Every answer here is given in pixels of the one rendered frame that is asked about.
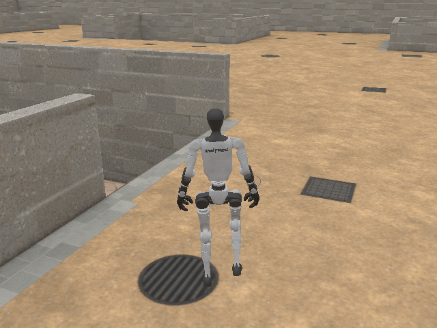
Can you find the robot left hand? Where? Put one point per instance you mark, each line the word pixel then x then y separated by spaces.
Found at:
pixel 181 201

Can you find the robot left foot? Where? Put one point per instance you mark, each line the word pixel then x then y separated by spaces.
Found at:
pixel 208 280

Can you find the left robot forearm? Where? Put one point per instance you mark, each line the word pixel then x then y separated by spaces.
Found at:
pixel 184 184

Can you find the right robot upper arm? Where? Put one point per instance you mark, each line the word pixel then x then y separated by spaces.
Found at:
pixel 238 144

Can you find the robot right hand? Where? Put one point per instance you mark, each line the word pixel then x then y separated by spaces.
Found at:
pixel 254 197

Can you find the right robot forearm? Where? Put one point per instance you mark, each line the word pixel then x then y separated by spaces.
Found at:
pixel 250 181

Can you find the robot torso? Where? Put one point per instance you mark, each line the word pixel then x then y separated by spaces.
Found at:
pixel 217 165

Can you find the left robot upper arm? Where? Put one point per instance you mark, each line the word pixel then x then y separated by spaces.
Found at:
pixel 192 157

